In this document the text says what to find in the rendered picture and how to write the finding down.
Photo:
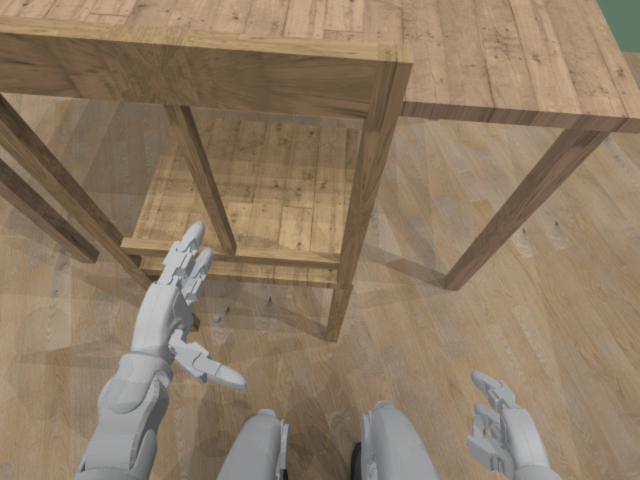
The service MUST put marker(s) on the robot right hand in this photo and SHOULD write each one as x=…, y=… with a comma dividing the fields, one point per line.
x=515, y=441

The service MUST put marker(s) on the right robot shin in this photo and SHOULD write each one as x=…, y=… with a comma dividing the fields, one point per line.
x=369, y=472

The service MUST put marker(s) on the left robot forearm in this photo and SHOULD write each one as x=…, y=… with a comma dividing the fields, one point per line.
x=131, y=406

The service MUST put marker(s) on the chair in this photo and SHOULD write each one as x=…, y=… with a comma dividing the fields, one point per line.
x=283, y=204

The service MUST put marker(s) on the table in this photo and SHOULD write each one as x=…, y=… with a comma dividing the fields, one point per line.
x=546, y=63

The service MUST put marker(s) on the robot left hand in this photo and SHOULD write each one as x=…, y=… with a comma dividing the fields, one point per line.
x=167, y=304

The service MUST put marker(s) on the left robot thigh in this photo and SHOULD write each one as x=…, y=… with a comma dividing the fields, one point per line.
x=259, y=451

